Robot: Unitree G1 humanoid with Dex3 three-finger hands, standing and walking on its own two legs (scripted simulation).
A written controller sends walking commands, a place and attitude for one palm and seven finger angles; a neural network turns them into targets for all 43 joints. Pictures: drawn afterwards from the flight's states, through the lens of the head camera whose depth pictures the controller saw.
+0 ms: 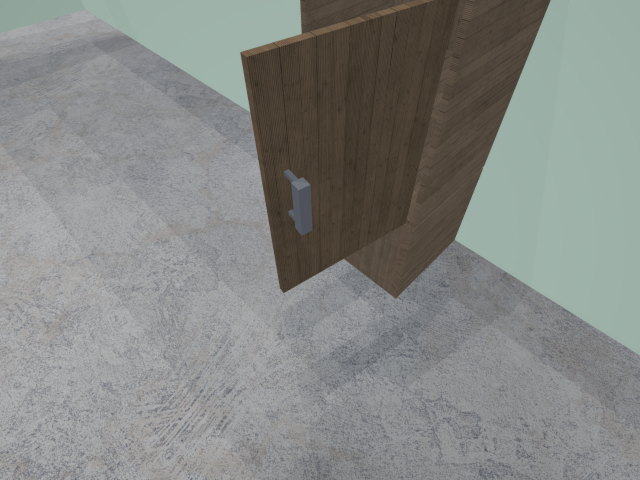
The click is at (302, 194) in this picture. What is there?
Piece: cupboard door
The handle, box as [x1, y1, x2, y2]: [284, 169, 311, 234]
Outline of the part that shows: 288,169 284,171 284,174 291,182 293,208 288,212 295,221 295,227 301,234 303,234 311,230 310,185 302,177 298,179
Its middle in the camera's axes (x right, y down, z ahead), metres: -0.05 -0.07 +0.73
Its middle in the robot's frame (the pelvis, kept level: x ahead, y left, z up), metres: +0.59 +0.08 -0.04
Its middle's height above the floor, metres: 0.75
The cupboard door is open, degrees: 80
